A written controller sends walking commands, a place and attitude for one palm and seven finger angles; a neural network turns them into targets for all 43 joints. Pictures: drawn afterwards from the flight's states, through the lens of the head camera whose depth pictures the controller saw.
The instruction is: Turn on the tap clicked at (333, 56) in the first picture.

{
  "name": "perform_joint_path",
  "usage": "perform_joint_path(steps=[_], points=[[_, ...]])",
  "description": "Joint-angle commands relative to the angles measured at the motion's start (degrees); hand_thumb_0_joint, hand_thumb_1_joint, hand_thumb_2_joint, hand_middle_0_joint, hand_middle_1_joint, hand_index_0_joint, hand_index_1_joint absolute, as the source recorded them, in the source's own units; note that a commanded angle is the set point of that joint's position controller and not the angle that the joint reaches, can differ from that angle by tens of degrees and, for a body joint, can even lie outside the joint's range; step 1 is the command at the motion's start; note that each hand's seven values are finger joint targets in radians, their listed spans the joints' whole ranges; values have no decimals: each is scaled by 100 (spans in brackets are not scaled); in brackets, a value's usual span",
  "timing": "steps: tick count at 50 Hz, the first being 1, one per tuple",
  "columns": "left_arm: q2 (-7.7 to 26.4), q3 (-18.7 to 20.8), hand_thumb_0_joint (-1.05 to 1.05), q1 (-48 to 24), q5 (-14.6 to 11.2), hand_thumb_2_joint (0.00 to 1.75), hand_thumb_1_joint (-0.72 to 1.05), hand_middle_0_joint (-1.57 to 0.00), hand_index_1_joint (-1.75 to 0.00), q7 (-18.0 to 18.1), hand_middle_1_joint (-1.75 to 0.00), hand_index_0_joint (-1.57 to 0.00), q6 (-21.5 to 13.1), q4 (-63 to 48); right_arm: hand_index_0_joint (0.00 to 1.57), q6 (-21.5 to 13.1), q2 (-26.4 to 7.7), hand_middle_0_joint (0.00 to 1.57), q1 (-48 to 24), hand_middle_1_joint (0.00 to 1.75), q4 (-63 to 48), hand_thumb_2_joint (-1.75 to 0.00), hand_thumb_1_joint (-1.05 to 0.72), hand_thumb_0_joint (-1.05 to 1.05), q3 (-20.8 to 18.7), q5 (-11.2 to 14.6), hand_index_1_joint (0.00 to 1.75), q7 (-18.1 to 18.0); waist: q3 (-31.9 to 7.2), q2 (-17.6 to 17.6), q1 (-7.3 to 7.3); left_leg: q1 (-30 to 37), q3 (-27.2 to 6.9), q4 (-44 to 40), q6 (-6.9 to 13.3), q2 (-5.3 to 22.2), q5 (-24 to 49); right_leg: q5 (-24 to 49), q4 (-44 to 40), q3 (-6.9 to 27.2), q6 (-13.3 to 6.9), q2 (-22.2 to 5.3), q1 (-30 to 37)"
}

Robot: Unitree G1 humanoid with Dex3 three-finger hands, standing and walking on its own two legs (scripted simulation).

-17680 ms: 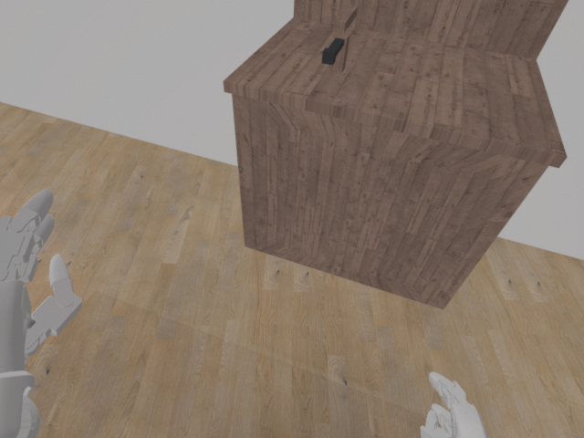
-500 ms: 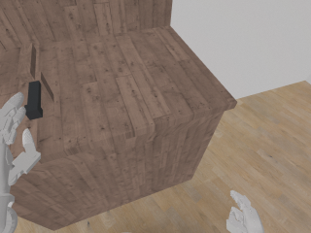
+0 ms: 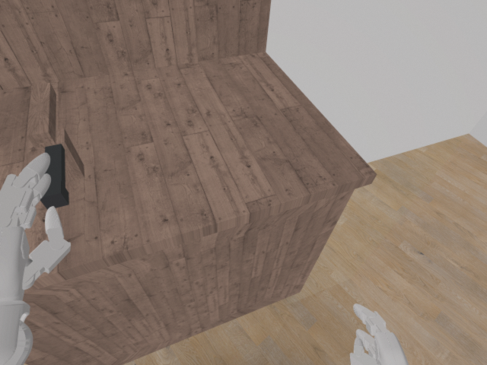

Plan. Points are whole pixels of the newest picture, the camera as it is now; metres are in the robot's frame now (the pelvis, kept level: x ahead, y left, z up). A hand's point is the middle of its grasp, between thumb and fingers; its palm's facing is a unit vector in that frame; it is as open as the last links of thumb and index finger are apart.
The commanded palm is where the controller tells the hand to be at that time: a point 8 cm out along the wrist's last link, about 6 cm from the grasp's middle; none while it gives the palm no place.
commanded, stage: come to a stop and stand still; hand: left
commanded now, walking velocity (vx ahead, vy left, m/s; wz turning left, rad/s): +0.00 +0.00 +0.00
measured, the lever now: (54, 195) +0.31 +0.31 +0.12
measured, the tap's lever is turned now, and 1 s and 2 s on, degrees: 0 0 0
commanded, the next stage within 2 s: look again from close up in 0.30 s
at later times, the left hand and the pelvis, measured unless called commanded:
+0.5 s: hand (52, 232) +0.23 +0.26 +0.16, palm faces +0.42 -0.84 -0.34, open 7.4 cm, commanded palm +0.17 +0.29 +0.18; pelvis +0.02 +0.00 +0.00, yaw +1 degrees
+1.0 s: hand (29, 210) +0.24 +0.28 +0.18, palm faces +0.46 -0.83 -0.31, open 7.4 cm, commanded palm +0.16 +0.29 +0.18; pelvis +0.00 -0.01 +0.00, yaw +3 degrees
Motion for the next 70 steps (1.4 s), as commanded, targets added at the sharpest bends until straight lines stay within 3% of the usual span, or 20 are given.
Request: perform_joint_path(steps=[1, 7, 10, 21, 30, 40, 41, 42, 43, 44, 45, 46, 48, 50, 51, 52, 56, 58, 63, 70], points=[[1300, 1019, 0, -898, -115, 90, 90, -20, -30, 205, -30, -20, -447, -2044, 20, -337, -664, 20, -813, 30, -1032, -90, -90, 0, -223, -32, 30, -28, -1100, 925, 89, 200, -644, -686, -392, 569, 797, 762, -22, 8, -223, -254, 645], [714, 707, 0, 1, -178, 90, 90, -20, -30, 171, -30, -20, -231, -1695, 20, -176, -692, 20, -707, 30, -971, -90, -90, 0, -311, -1, 30, 33, -1274, 436, 40, 647, -583, -299, -550, 621, 2711, 1559, -23, -72, -166, -237, 605], [737, 713, 0, -113, -198, 90, 90, -20, -30, 161, -30, -20, -156, -1540, 20, -54, -689, 20, -777, 30, -996, -90, -90, 0, -312, 3, 30, 6, -1024, 196, 35, 413, -591, -430, -510, 623, 2042, 1362, -147, -23, -142, -243, 537], [964, 769, 0, -441, -210, 90, 90, -20, -30, 254, -30, -20, -107, -2159, 20, 34, -629, 20, -1006, 30, -1125, -90, -90, 0, -225, 4, 30, -90, -1152, 752, 85, 453, -639, -583, -494, 587, 1729, 1235, -167, -45, -155, -260, 724], [769, 650, 0, -230, -232, 90, 90, -20, -30, 260, -30, -20, -129, -1705, 20, 74, -650, 20, -936, 30, -1071, -90, -90, 0, -264, 18, 30, -123, -792, 398, 49, 37, -732, -881, -403, 589, 358, 594, -425, 29, -155, -299, 677], [838, 687, 0, -154, -224, 90, 90, -20, -30, 282, -30, -20, -193, -1712, 20, 31, -662, 20, -929, 30, -1030, -90, -90, 0, -294, 25, 30, -153, -767, 302, 48, 12, -743, -851, -326, 569, 205, 516, -540, 96, -167, -359, 708], [5640, 2106, 0, -5443, 88, 90, 90, -20, -30, 416, -30, -20, -1134, -3767, 20, 122, -998, 20, 351, 30, -1669, -90, -90, 0, 737, 434, 30, -535, -411, 1576, -384, -1464, -1033, -777, -82, 470, -797, -806, 269, -135, 310, 58, 1125], [2718, 2089, 0, -3674, 619, 90, 90, -20, -30, 176, -30, -20, -49, -588, 20, -21, -526, 20, -476, 30, -790, -90, -90, 0, -294, -391, 30, -384, -1834, 1109, 629, 341, -780, -548, -624, 379, 1219, 94, 363, -392, -331, -46, 930], [1262, 692, 0, -2353, -316, 90, 90, -20, -30, -50, -30, -20, 536, 416, 20, -5, -716, 20, -417, 30, -785, -90, -90, 0, -292, -105, 30, -21, -1447, 874, 140, 880, -849, -444, -1024, 464, 2936, 406, 112, -802, -415, 179, 94], [808, 798, 0, -2271, -691, 90, 90, -20, -30, -303, -30, -20, 739, -604, 20, -85, -1005, 20, -434, 30, -668, -90, -90, 0, -461, -118, 30, 60, -2028, 730, 262, 1636, -735, -312, -1039, 487, 3453, 673, 94, -696, -287, 192, 44], [1061, 910, 0, -1400, -916, 90, 90, -20, -30, -467, -30, -20, 1095, -325, 20, -110, -1128, 20, -505, 30, -561, -90, -90, 0, -531, -42, 30, 65, -1904, 654, 445, 1581, -666, -307, -934, 478, 3373, 641, 117, -678, -284, 123, 123], [364, 336, 0, -735, -975, 90, 90, -20, -30, -590, -30, -20, 1448, -121, 20, -91, -1006, 20, -884, 30, -621, -90, -90, 0, -371, 98, 30, 169, -1457, 704, 455, 1323, -621, -354, -949, 479, 3211, 569, 145, -721, -271, 125, 36], [543, 14, 0, -1000, -606, 90, 90, -20, -30, -617, -30, -20, 1681, -970, 20, -48, -1058, 20, -1278, 30, -762, -90, -90, 0, -314, 113, 30, 280, -799, 491, 346, 562, -586, -345, -625, 451, 1849, 588, 109, -829, -276, 24, -135], [938, 388, 0, -560, -380, 90, 90, -20, -30, -417, -30, -20, 1588, -1200, 20, 29, -997, 20, -1323, 30, -862, -90, -90, 0, -313, 85, 30, 247, -763, 88, 325, 76, -648, -397, -456, 401, 711, 128, 225, -863, -256, 38, -112], [1362, 777, 0, -663, -351, 90, 90, -20, -30, -229, -30, -20, 1434, -1497, 20, 75, -975, 20, -1479, 30, -878, -90, -90, 0, -269, 144, 30, 210, -783, 112, 337, -8, -624, -414, -415, 368, 253, -128, 277, -815, -244, 89, -138], [1395, 772, 0, -1195, -293, 90, 90, -20, -30, -86, -30, -20, 1170, -2069, 20, 61, -880, 20, -1482, 30, -971, -90, -90, 0, -281, 55, 30, 171, -1146, 265, 311, -12, -649, -372, -397, 304, 28, -349, 319, -762, -239, 58, -181], [1703, 1244, 0, -1649, -375, 90, 90, -20, -30, 520, -30, -20, 445, -1908, 20, -68, -693, 20, -1312, 30, -701, -90, -90, 0, -224, 68, 30, -32, -994, 649, 355, -238, -644, -181, -331, 245, -929, -1103, 372, -577, -203, 43, -481], [1135, 798, 0, -1456, -400, 90, 90, -20, -30, 531, -30, -20, 660, -1214, 20, -69, -662, 20, -1313, 30, -603, -90, -90, 0, -212, 89, 30, -83, -725, 576, 280, -438, -628, -91, -304, 213, -1147, -1258, 283, -527, -200, -34, -531], [1105, 290, 0, -1863, -483, 90, 90, -20, -30, 203, -30, -20, 1423, -1256, 20, -87, -732, 20, -1501, 30, -615, -90, -90, 0, -165, 169, 30, -316, -726, 485, 271, -422, -559, 150, -213, 166, -967, -1613, -136, -104, -181, -294, -301], [1280, 668, 0, -1483, -666, 90, 90, -20, -30, 178, -30, -20, 1301, -1566, 20, -309, -675, 20, -1436, 30, -486, -90, -90, 0, -225, 175, 30, -383, -827, -8, 385, -470, -656, 545, -277, 321, -269, -1190, -310, 342, -15, -593, -96]])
